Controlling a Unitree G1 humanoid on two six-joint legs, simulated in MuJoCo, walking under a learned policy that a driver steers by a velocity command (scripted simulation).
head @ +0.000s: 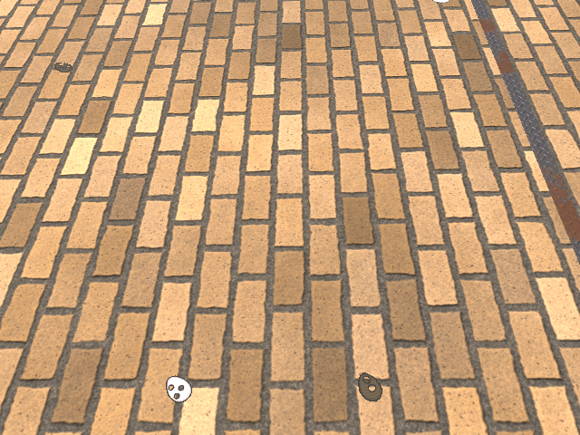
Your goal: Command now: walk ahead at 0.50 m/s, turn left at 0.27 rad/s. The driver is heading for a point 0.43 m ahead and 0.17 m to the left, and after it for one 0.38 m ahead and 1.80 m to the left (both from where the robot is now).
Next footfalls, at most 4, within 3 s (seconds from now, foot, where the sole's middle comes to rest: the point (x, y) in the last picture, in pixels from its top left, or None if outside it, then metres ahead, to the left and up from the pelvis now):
0.28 left None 0.33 0.15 -0.78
0.70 right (306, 392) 0.60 0.03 -0.78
1.12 left None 0.40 0.21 -0.78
1.58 right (288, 402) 0.57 0.08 -0.78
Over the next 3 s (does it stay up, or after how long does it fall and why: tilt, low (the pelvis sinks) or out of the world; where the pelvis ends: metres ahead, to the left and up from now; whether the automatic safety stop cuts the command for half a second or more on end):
stays up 0.40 0.21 0.00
